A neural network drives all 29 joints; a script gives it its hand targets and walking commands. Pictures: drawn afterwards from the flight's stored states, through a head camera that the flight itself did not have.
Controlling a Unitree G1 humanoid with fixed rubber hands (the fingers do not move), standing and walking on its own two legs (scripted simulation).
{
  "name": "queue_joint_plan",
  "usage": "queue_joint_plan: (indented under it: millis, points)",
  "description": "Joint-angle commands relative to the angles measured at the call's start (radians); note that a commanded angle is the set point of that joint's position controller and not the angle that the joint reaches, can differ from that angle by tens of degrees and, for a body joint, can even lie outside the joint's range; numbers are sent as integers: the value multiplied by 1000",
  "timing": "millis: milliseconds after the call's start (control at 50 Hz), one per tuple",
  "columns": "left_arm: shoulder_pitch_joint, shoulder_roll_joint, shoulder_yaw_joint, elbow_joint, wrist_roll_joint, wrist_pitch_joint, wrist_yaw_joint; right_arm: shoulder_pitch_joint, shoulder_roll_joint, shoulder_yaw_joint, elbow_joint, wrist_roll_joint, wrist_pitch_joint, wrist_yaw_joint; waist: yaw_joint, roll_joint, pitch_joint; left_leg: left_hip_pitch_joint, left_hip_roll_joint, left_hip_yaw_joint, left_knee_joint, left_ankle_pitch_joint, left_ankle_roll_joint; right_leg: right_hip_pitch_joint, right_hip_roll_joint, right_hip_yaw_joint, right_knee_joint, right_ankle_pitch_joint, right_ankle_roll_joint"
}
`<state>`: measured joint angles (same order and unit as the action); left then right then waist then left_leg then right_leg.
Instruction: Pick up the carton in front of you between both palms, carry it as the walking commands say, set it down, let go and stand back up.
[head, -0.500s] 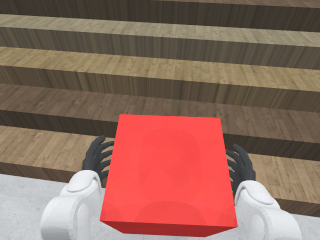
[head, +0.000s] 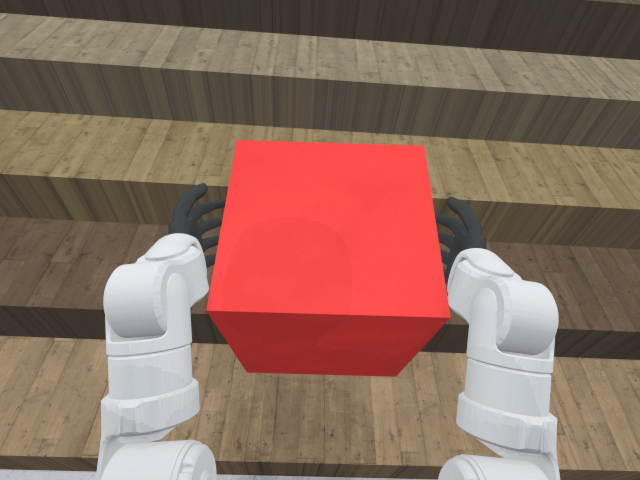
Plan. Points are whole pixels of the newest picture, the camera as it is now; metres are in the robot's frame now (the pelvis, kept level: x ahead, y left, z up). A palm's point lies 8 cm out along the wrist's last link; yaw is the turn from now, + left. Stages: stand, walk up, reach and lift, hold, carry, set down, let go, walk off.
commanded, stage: carry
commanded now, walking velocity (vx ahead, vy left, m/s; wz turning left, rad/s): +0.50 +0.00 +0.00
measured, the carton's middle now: (325, 272) +0.37 -0.02 +0.07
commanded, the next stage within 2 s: none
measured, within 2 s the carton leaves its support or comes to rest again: neither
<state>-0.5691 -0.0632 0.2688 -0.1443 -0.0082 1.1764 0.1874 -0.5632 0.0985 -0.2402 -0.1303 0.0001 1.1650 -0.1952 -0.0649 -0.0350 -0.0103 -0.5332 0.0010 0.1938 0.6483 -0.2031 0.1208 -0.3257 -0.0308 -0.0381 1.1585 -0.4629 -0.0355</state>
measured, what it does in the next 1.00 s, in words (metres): climbs: right foot 0.17 m higher, then left foot 0.17 m higher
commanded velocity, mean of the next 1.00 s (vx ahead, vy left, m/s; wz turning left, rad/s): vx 0.50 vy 0.00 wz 0.13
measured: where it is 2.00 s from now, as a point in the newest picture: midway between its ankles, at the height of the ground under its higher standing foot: (287, 57)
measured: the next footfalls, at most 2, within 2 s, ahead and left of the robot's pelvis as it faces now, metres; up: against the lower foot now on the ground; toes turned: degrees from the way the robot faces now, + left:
right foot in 0.40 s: +0.46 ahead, -0.11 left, +0.17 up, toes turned -3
left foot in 0.80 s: +0.75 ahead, +0.07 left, +0.33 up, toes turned +7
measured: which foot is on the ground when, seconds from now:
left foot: down 0.00-0.42, up 0.44-0.78, down 0.80-1.00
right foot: up 0.00-0.38, down 0.40-0.86, up 0.88-1.00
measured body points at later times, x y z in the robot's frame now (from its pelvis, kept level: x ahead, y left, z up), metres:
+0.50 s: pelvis +0.34 -0.05 +0.09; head +0.41 -0.02 +0.54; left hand +0.68 +0.16 +0.18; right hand +0.72 -0.15 +0.19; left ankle +0.17 +0.07 -0.46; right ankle +0.42 -0.11 -0.55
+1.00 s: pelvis +0.67 -0.01 +0.31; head +0.71 -0.05 +0.76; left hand +1.06 +0.09 +0.45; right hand +1.02 -0.22 +0.45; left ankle +0.71 +0.07 -0.38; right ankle +0.59 -0.12 -0.17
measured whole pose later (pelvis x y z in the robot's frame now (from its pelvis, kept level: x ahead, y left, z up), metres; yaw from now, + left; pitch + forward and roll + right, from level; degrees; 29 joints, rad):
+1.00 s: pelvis +0.67 -0.01 +0.31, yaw +4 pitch +2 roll +5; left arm -0.62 -0.14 0.43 -0.18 0.10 1.20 0.16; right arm -0.68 0.06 -0.19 -0.08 0.06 1.24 -0.27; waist -0.26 -0.01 0.02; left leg -0.49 -0.11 0.15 0.79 -0.35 0.12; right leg -0.71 0.08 0.11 1.92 -0.27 -0.08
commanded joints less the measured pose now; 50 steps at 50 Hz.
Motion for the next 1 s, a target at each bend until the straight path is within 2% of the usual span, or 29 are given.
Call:
queue_joint_plan:
  millis: [0,120,200,240,280,300,320,340,360,380,400,420,440,460,520,580,620,660,700,740,760,780,800,820,840,860,880,920,980]
  points:
    - [-589,-732,-544,-77,-144,-29,-2,-650,725,600,-148,269,-37,44,-10,144,-496,720,339,-581,-265,258,125,-463,10,41,408,106,-29]
    - [-523,-770,-608,-154,-124,-88,-17,-628,773,661,-268,296,-85,78,4,118,-530,799,277,-383,-193,401,104,-676,-21,-9,432,122,-36]
    - [-491,-707,-654,-243,-146,-86,-13,-525,671,656,-291,278,-82,68,-86,158,-463,1064,383,-506,-218,480,196,-1190,-20,-13,988,-151,-79]
    - [-454,-675,-654,-250,-148,-75,-12,-492,647,669,-296,286,-72,67,-92,93,-383,1103,384,-487,-245,371,151,-1359,-31,21,1060,-251,-86]
    - [-434,-641,-634,-240,-135,-65,-8,-492,634,676,-311,302,-58,71,-24,98,-287,875,272,-342,-356,243,72,-1195,-48,-78,823,-209,-81]
    - [-431,-639,-624,-219,-124,-57,-3,-490,634,674,-301,305,-52,76,32,39,-244,599,214,-210,-492,421,64,-867,-63,-132,468,-136,-87]
    - [-423,-650,-633,-212,-129,-52,0,-508,625,673,-307,305,-48,80,56,84,-222,360,153,-109,-555,703,58,-495,-22,-182,167,-56,-100]
    - [-430,-642,-634,-177,-121,-47,2,-482,617,647,-290,297,-42,83,90,200,-359,306,155,-36,-423,1460,101,-218,101,-294,194,137,-105]
    - [-410,-660,-656,-193,-134,-41,-5,-507,606,642,-295,282,-42,82,189,357,-508,416,198,-30,-211,1746,80,-74,115,-257,91,197,-125]
    - [-450,-686,-684,-217,-163,-41,-14,-523,618,630,-292,272,-39,83,301,359,-607,499,202,-19,55,1812,59,54,164,-270,-77,239,-104]
    - [-475,-724,-702,-221,-170,-46,-24,-542,635,607,-292,258,-42,82,360,162,-719,463,110,-53,492,1597,-22,264,135,-81,-361,438,-182]
    - [-496,-780,-746,-206,-222,-52,-43,-483,658,604,-267,211,-52,84,269,-89,-723,129,-74,-168,862,155,-82,484,-82,418,-619,942,-291]
    - [-501,-805,-786,-195,-267,-66,-55,-412,637,550,-238,161,-61,79,209,-247,-849,-35,-218,-391,1341,-23,-92,580,-290,827,-657,1328,-416]
    - [-542,-854,-831,-194,-314,-74,-69,-404,623,515,-207,123,-61,73,218,-97,-851,-104,-159,-469,1421,-9,-58,616,-258,781,-594,1143,-373]
    - [-684,-954,-879,-202,-397,-95,-117,-446,651,472,-188,36,-79,61,174,45,-464,-437,-63,-371,1334,-108,-7,416,-184,604,-641,344,-247]
    - [-671,-933,-857,-135,-398,-93,-133,-414,637,485,-110,2,-84,52,170,117,-391,-543,-10,-212,1212,-175,4,485,-216,447,-736,555,-225]
    - [-633,-904,-808,-98,-372,-79,-129,-400,637,503,-89,-5,-72,48,197,42,-349,-676,-13,-122,1345,-245,16,536,-233,375,-772,732,-249]
    - [-604,-850,-743,-57,-345,-54,-119,-439,618,514,-91,12,-47,39,207,-10,-313,-953,24,-146,1523,-363,41,666,-247,358,-785,653,-245]
    - [-570,-786,-680,-23,-321,-27,-109,-464,575,506,-92,19,-18,17,133,-17,-201,-834,69,-70,1209,-333,32,455,-161,188,-924,467,-167]
    - [-567,-729,-602,-13,-288,1,-94,-545,588,532,-110,63,18,0,94,-59,-161,-221,12,88,697,-223,5,-23,-57,-42,-1153,827,-169]
    - [-539,-689,-546,2,-262,18,-84,-570,599,553,-102,92,34,-8,44,-204,-286,-12,-56,142,701,-72,30,-7,-71,-107,-1034,1464,-179]
    - [-537,-654,-506,-11,-225,28,-72,-600,611,570,-125,123,40,-10,-31,-311,-420,85,-81,141,659,-31,55,94,-112,-139,-879,1834,-179]
    - [-526,-648,-479,-10,-195,39,-64,-642,644,599,-144,163,50,-7,-103,-323,-516,190,-112,144,567,-24,53,179,-149,-163,-699,2033,-160]
    - [-558,-653,-440,-24,-153,44,-57,-732,681,633,-156,197,53,0,-150,-186,-607,358,-159,104,254,112,40,253,-84,-172,-347,2075,-84]
    - [-570,-610,-415,-55,-114,44,-46,-743,738,669,-157,259,51,18,-187,-84,-637,445,-141,-35,-20,209,74,214,-27,-129,60,1749,-45]
    - [-501,-617,-407,-46,-69,42,-41,-722,769,692,-128,308,41,37,-106,231,-650,678,169,-666,-118,912,304,-224,171,-9,573,311,75]
    - [-487,-559,-352,-22,-22,38,-31,-760,805,714,-126,369,35,51,-101,182,-786,770,244,-936,-126,979,398,-342,212,208,928,234,52]
    - [-559,-586,-310,-52,10,24,-31,-946,875,761,-194,452,16,82,-88,7,-588,635,219,-947,-130,210,310,-570,121,286,948,128,-29]
    - [-658,-537,-295,-30,38,4,-26,-1049,932,775,-148,518,16,117,-19,-59,-403,442,207,-720,-224,-3,172,-591,12,214,764,119,-78]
